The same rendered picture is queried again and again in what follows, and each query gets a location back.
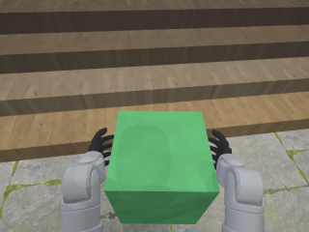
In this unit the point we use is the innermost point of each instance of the robot left hand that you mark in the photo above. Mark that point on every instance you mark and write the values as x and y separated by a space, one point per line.
97 141

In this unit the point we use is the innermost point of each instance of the carton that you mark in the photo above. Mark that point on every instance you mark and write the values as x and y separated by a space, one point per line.
161 169

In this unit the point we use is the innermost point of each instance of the right robot forearm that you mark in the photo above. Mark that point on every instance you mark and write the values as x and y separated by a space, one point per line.
244 195

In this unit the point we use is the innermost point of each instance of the robot right hand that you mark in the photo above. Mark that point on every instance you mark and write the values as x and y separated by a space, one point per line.
222 146

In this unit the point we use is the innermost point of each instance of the left robot forearm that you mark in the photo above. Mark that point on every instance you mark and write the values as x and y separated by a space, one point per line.
80 194

